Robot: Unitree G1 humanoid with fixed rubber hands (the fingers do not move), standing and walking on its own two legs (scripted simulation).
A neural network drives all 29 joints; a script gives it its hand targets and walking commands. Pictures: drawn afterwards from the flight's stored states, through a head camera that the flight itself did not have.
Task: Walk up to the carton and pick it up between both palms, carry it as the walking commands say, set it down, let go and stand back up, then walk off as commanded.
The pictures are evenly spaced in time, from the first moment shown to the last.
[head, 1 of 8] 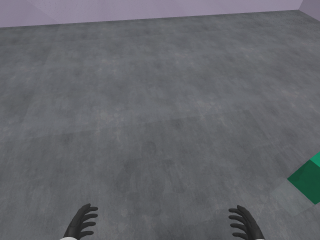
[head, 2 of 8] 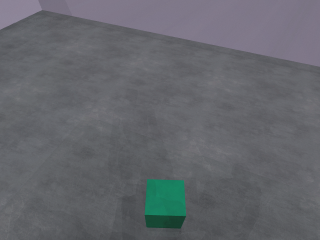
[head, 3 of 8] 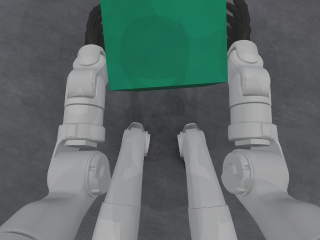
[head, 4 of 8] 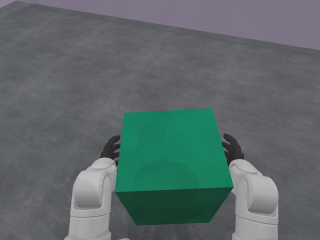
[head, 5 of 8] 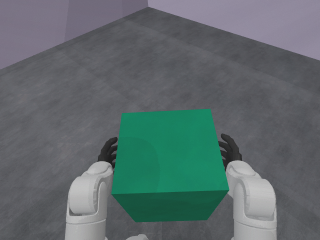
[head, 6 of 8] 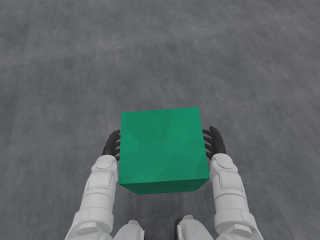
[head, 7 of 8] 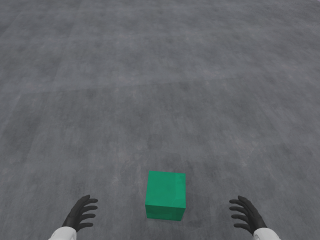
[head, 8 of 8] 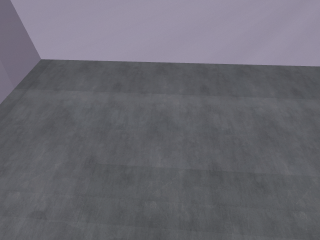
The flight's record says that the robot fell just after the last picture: no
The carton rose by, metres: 0.69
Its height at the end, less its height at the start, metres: -0.04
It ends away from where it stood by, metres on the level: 0.90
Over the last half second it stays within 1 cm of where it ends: yes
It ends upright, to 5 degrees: no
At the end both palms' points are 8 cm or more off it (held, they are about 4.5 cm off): yes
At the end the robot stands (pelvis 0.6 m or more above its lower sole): yes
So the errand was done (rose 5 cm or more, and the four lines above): no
